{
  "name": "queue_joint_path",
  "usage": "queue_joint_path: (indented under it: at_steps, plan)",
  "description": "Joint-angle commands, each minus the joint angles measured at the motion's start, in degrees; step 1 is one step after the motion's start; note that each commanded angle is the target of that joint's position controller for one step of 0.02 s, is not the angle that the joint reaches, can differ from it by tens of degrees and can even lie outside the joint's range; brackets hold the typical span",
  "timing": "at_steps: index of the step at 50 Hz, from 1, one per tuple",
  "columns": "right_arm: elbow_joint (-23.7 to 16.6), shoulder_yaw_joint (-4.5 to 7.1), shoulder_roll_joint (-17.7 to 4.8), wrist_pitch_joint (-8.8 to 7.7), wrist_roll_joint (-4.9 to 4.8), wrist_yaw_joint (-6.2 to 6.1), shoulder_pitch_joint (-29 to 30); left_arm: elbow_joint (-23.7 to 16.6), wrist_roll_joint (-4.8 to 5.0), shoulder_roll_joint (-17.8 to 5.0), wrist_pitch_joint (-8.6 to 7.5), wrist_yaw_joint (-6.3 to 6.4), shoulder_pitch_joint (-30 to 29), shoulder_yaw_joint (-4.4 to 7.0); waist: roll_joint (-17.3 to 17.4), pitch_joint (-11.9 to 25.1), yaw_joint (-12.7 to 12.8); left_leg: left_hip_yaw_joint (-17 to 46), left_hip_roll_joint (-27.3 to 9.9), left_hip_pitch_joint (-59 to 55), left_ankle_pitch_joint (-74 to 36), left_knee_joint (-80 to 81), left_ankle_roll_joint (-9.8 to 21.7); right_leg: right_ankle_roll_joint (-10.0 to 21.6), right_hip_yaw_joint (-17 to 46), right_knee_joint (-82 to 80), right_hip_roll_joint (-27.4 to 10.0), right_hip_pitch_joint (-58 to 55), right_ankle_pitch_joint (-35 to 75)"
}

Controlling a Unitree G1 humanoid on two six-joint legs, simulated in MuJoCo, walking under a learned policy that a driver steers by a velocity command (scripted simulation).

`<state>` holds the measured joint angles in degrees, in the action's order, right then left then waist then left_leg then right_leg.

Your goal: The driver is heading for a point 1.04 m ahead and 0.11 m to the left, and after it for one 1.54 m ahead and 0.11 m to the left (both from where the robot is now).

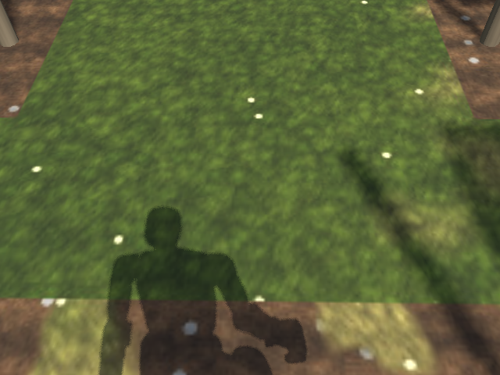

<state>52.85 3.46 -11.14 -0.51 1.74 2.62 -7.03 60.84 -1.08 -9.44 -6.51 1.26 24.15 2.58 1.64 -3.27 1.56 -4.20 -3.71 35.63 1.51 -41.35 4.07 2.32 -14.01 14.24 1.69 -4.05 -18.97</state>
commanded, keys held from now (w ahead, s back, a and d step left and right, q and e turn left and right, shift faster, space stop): w+q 0.44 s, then w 0.06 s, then w+e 0.50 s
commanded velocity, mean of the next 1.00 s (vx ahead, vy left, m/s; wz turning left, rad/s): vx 0.50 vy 0.00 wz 0.19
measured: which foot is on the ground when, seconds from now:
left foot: up 0.00-0.10, down 0.12-0.68, up 0.70-1.00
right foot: down 0.00-0.14, up 0.16-0.66, down 0.68-1.00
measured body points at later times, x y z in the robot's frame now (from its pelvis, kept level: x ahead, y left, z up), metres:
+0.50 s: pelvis +0.27 +0.05 +0.01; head +0.29 +0.08 +0.46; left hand +0.38 +0.33 -0.11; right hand +0.32 -0.22 -0.12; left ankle +0.18 +0.07 -0.74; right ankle +0.47 -0.08 -0.67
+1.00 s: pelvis +0.55 +0.08 +0.01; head +0.58 +0.07 +0.46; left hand +0.50 +0.34 -0.12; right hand +0.75 -0.13 -0.11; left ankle +0.63 +0.27 -0.67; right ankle +0.55 +0.02 -0.74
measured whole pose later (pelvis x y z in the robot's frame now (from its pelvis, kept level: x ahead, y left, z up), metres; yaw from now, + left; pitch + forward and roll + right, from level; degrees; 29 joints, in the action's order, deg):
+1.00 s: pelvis +0.55 +0.08 +0.01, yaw +9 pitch +1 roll +0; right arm 44.5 1.6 -13.7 -2.3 2.8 0.9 -7.4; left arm 52.2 0.2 -13.3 -3.2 -0.8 23.1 3.6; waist 2.1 -2.3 2.5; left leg 3.5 -5.2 35.4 9.9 -50.9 -2.0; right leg 6.3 4.4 16.8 8.1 7.6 -9.4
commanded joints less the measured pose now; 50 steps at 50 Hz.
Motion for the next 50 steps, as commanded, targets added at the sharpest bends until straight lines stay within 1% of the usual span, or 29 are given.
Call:
queue_joint_path:
  at_steps: [1,4,5,6,7,8,9,10,11,12,15,18,24,27,29,31,32,33,34,35,36,37,38,39,40,41,44,47,50]
  plan:
    - [-5.35,-0.19,-1.44,-0.90,0.20,0.34,5.94,-1.31,-0.17,-8.16,-0.23,0.66,2.32,1.40,-6.28,-3.18,-0.26,-4.17,2.44,-1.71,2.78,4.49,2.56,4.78,2.56,0.00,-16.39,0.34,43.53]
    - [-3.52,1.00,-3.79,-1.21,0.27,-0.27,-2.34,-1.55,-0.62,-10.24,0.65,1.33,1.29,2.02,-8.15,2.05,-4.43,-6.89,7.59,-10.91,11.02,5.65,6.83,4.35,0.25,14.42,-17.11,-3.75,65.23]
    - [-1.70,1.72,-5.14,-1.52,0.31,-0.46,-8.48,-2.05,-0.59,-11.18,1.18,1.18,0.82,2.31,-7.92,5.72,-6.99,-6.54,9.30,-18.03,11.43,8.40,8.29,3.91,0.03,24.35,-16.99,-2.42,63.64]
    - [0.32,2.92,-7.78,-1.95,0.85,-0.94,-15.90,-3.16,-0.24,-11.62,1.45,0.76,-0.46,2.42,-4.93,9.81,-11.10,-1.43,7.43,-30.28,11.05,13.41,10.47,2.32,-0.68,38.79,-15.74,5.88,52.06]
    - [-0.28,4.82,-14.74,-1.93,1.45,-1.65,-18.55,-7.00,1.28,-5.99,1.44,-0.37,1.74,1.34,7.99,16.22,-9.19,25.93,-10.25,-49.46,14.05,15.01,18.89,-0.82,-0.43,62.16,-7.27,29.90,11.57]
    - [-0.74,4.94,-15.84,-1.04,-0.10,-1.54,-17.51,-9.63,0.87,-8.59,0.79,-1.06,-3.02,1.92,5.57,19.35,-8.45,47.13,-16.10,-52.71,14.96,24.76,21.98,-1.31,12.04,71.36,0.52,41.40,-10.66]
    - [-0.72,4.45,-14.99,-0.71,-0.62,-1.99,-14.25,-11.64,0.70,-9.10,0.14,-1.46,-9.24,2.01,1.32,10.94,-7.59,38.22,-14.61,-46.89,14.86,26.38,19.22,-0.39,15.78,69.75,-3.86,47.08,-4.66]
    - [-0.95,3.67,-11.83,-0.91,-0.89,-2.26,-11.40,-11.69,0.80,-8.62,-0.51,-1.49,-9.60,1.76,-2.09,5.43,-5.48,32.01,-12.94,-39.18,9.21,27.37,16.52,-0.20,15.53,64.21,-6.11,45.61,0.48]
    - [-1.31,3.11,-9.86,-1.36,-0.95,-2.46,-9.02,-10.97,0.30,-8.09,-0.35,-1.24,-8.80,1.87,-4.40,2.47,-2.98,26.60,-9.61,-33.26,1.40,27.64,13.89,-0.41,15.70,59.46,-7.65,42.21,2.07]
    - [-1.48,2.50,-8.34,-1.73,-1.66,-2.75,-7.95,-10.83,-0.85,-7.47,0.77,-1.06,-6.82,1.84,-3.76,2.08,-0.94,22.70,-7.34,-29.10,-3.08,28.41,12.58,-1.25,15.72,56.69,-8.38,38.44,2.88]
    - [-1.13,2.24,-8.66,-3.49,-2.25,-2.76,-9.99,-11.68,-1.88,-6.50,3.54,-1.59,-7.15,1.71,-1.70,2.95,0.33,18.26,-3.63,-26.18,-11.66,28.41,12.42,-3.67,15.00,51.44,-8.76,36.00,2.99]
    - [-1.09,2.28,-9.80,-3.55,-2.16,-2.91,-13.99,-14.45,-1.72,-7.18,4.35,-2.13,-13.88,1.78,0.30,1.52,-1.63,17.76,-1.84,-27.28,-12.20,29.04,10.35,-5.22,13.60,45.54,-8.50,40.91,8.69]
    - [-1.59,2.10,-10.12,-3.13,-1.60,-3.14,-20.36,-19.37,-1.36,-7.31,4.23,-2.83,-25.71,1.09,1.95,0.58,-5.96,20.53,-2.43,-35.84,-12.89,28.63,8.48,-5.34,13.61,31.34,-6.44,47.21,17.54]
    - [-0.91,1.42,-8.86,-3.53,-1.30,-3.53,-22.50,-20.81,-1.00,-6.43,3.65,-3.35,-29.44,0.20,2.40,-0.24,-7.38,18.49,-2.82,-39.15,-17.98,28.48,7.77,-3.56,11.53,23.86,-4.97,45.12,19.93]
    - [-0.71,1.27,-9.40,-3.88,-0.78,-3.73,-22.76,-21.79,-0.43,-6.90,3.24,-3.48,-30.86,0.02,3.14,-0.96,-7.63,17.82,-4.43,-40.46,-20.85,28.70,7.22,-1.35,10.62,20.14,-4.23,41.91,19.49]
    - [-0.81,1.30,-10.50,-4.32,-0.41,-4.00,-20.65,-21.25,-0.13,-8.23,2.88,-3.29,-26.83,0.41,3.52,-0.39,-4.73,15.70,-5.60,-40.96,-29.81,26.35,5.57,1.51,10.38,16.75,-2.67,34.74,16.05]
    - [-0.77,1.41,-11.26,-4.52,-0.18,-4.12,-19.82,-19.93,0.04,-9.41,2.77,-2.87,-22.51,0.93,3.82,1.63,-2.75,14.54,-5.59,-41.76,-38.56,22.43,4.74,2.77,9.89,16.27,-0.73,29.46,13.38]
    - [-0.59,1.57,-12.00,-4.48,0.29,-4.05,-19.24,-17.73,0.26,-10.75,2.56,-2.26,-15.53,1.59,3.34,5.22,0.26,12.95,-4.80,-42.71,-45.27,14.27,4.11,4.13,9.27,15.17,1.43,22.77,11.12]
    - [-0.71,1.55,-12.15,-4.40,0.20,-3.92,-18.50,-15.05,-0.05,-11.54,2.21,-1.63,-6.78,2.13,1.68,9.55,4.43,10.58,-2.93,-39.42,-42.82,3.08,3.34,5.71,9.94,12.23,0.96,12.33,13.23]
    - [-2.31,0.77,-9.64,-4.58,-0.08,-3.85,-19.55,-13.66,-1.27,-15.09,2.03,-0.98,2.06,3.02,-4.09,15.97,6.68,8.40,-0.09,-28.99,-24.15,-13.59,2.60,8.93,23.97,13.11,-10.40,-1.09,9.80]
    - [-2.33,0.22,-5.47,-4.47,-1.90,-3.12,-26.93,-12.77,-1.50,-19.83,2.45,-1.64,2.27,4.41,-18.78,19.43,1.79,4.68,11.71,-8.41,23.75,-33.96,-0.57,19.04,53.90,6.58,-23.49,-12.81,10.05]
    - [-2.64,0.59,-9.81,-4.63,0.36,-3.31,-22.94,-13.45,0.85,-15.24,3.18,-2.62,-2.91,3.52,-9.15,14.31,0.48,9.45,7.93,-2.18,24.08,-36.79,0.61,17.73,58.59,1.79,-21.19,-7.96,3.18]
    - [-4.23,0.66,-10.12,-4.92,0.37,-2.99,-16.73,-14.68,1.13,-12.50,3.30,-2.85,-8.12,2.86,-4.73,6.68,-0.51,9.56,4.94,-0.35,18.46,-34.74,0.37,16.44,48.67,1.22,-19.46,-0.01,3.39]
    - [-5.36,0.33,-9.55,-5.22,0.45,-2.74,-13.07,-14.66,0.58,-10.76,3.13,-2.93,-9.48,2.39,-1.19,3.86,-0.77,8.92,3.25,-1.08,15.91,-31.82,-0.04,15.25,43.24,0.18,-16.73,5.13,10.03]
    - [-6.13,0.31,-9.01,-4.81,0.77,-2.50,-11.18,-14.09,0.61,-9.92,2.95,-2.73,-9.27,2.02,0.00,1.99,-1.76,8.70,1.88,-2.72,14.86,-29.00,-0.37,12.89,38.42,-0.72,-13.23,9.16,15.26]
    - [-6.62,0.00,-8.21,-4.06,0.96,-2.24,-13.03,-13.32,0.76,-10.43,2.66,-2.40,-8.67,2.04,-3.45,3.00,-3.44,8.45,1.27,-4.74,14.97,-26.71,-1.37,13.06,36.30,-0.99,-12.56,11.00,19.65]
    - [-7.44,-0.52,-7.09,-2.69,1.29,-2.01,-11.55,-12.30,1.25,-11.81,1.98,-2.15,-5.68,2.51,-3.80,3.69,-3.62,6.89,0.32,-5.02,15.77,-21.43,-4.01,13.61,32.64,-2.36,-10.23,13.54,22.89]
    - [-10.44,-0.82,-6.89,-2.16,1.24,-1.81,-3.57,-12.06,1.28,-12.81,2.35,-1.83,-2.56,2.83,-4.20,1.07,-1.71,5.38,-0.52,-0.84,10.36,-13.29,-6.27,13.05,31.80,-4.62,-8.67,15.19,19.96]
    - [-12.81,-1.16,-6.48,-2.06,0.88,-1.61,3.17,-11.93,1.41,-12.96,2.65,-1.83,0.69,3.12,-4.79,0.92,0.76,5.10,-0.08,0.96,3.43,-5.08,-7.34,10.93,31.92,-4.06,-7.47,12.87,20.29]
Velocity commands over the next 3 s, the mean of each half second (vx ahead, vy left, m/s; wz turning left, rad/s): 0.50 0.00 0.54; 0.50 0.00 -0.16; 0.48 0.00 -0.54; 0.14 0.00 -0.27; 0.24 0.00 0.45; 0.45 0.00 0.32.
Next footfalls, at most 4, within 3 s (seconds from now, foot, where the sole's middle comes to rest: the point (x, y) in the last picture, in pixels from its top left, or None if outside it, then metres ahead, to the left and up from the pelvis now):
0.12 left None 0.22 0.08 -0.77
0.68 right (261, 328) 0.59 0.03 -0.77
1.24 left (191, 249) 0.83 0.25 -0.77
1.74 right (264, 207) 1.00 0.03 -0.77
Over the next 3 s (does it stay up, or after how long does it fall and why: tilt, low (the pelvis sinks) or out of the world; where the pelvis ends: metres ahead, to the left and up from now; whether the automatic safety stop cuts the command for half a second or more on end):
stays up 1.27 0.13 0.01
